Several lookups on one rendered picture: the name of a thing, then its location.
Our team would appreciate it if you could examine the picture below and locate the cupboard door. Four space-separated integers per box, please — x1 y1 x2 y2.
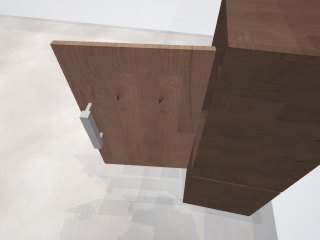
50 40 216 169

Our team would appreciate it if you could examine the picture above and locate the handle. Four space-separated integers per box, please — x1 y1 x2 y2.
79 103 104 149

